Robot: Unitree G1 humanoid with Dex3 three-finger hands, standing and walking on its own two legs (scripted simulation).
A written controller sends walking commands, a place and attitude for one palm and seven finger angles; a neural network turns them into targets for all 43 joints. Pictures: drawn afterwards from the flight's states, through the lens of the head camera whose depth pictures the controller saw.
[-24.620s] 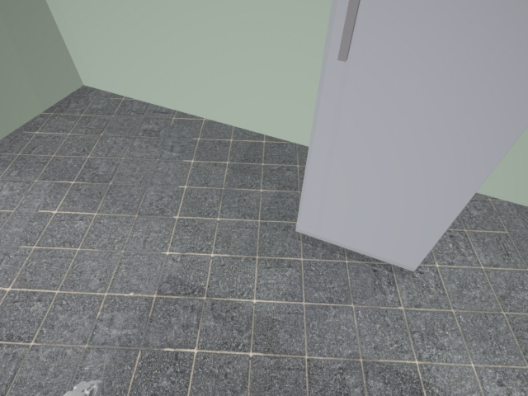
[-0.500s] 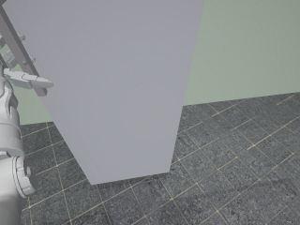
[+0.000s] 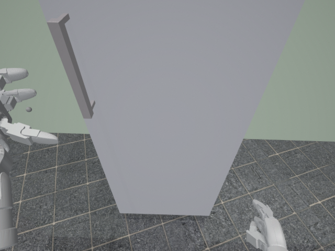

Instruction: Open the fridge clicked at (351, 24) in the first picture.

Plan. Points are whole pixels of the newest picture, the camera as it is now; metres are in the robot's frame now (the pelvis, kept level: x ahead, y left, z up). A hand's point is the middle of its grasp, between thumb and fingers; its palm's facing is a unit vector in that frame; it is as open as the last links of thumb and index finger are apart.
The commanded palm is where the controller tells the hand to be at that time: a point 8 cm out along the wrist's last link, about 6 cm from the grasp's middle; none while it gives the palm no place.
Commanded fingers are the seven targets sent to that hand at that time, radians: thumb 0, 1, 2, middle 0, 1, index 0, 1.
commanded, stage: slip the hand off the handle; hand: left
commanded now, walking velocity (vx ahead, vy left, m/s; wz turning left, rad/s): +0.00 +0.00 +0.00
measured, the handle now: (77, 72) +0.41 +0.27 +0.23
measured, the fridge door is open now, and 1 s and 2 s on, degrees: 0 0 0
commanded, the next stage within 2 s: draw the hand back to the body in 1.16 s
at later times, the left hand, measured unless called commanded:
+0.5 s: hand (26, 109) +0.28 +0.32 +0.22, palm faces +0.47 -0.87 -0.17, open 14.7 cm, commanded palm +0.24 +0.36 +0.22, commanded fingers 0.00 -0.55 0.20 -0.25 -1.15 -0.25 -1.15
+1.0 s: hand (22, 108) +0.28 +0.33 +0.22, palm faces +0.47 -0.87 -0.14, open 14.7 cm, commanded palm +0.24 +0.37 +0.22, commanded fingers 0.00 -0.55 0.20 -0.25 -1.15 -0.25 -1.15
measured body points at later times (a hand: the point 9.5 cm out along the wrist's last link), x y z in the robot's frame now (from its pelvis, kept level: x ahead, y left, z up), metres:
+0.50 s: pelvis +0.00 -0.05 +0.00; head -0.01 -0.06 +0.45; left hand +0.25 +0.36 +0.23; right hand +0.16 -0.30 -0.10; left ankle +0.00 +0.10 -0.74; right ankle -0.01 -0.13 -0.74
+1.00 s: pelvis -0.02 -0.03 -0.01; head -0.03 -0.04 +0.44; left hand +0.25 +0.37 +0.23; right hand +0.14 -0.28 -0.10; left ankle +0.00 +0.10 -0.74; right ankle -0.01 -0.13 -0.74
